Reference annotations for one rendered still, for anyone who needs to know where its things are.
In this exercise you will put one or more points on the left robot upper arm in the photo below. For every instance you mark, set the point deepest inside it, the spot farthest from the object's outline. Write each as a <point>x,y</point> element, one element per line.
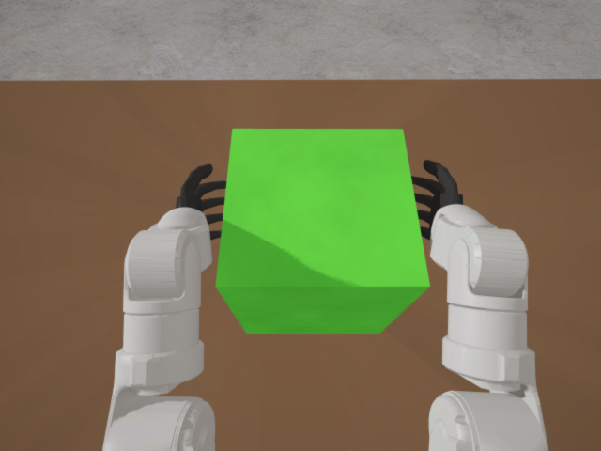
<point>163,423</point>

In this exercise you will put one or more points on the carton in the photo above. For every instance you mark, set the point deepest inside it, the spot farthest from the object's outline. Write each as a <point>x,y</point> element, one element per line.
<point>320,231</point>

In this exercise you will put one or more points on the robot left hand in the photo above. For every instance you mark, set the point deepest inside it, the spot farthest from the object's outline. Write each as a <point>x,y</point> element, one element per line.
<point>192,191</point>

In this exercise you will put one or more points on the robot left forearm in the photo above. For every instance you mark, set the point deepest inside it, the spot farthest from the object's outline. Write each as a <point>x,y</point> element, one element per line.
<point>162,294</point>

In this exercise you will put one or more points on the robot right hand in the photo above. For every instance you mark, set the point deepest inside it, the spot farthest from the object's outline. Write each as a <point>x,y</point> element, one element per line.
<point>445,193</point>

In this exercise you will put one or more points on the right robot upper arm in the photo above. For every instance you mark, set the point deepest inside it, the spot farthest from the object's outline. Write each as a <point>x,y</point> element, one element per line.
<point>480,421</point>

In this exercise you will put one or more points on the robot right forearm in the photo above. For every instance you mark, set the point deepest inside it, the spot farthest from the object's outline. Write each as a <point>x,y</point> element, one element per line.
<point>487,288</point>

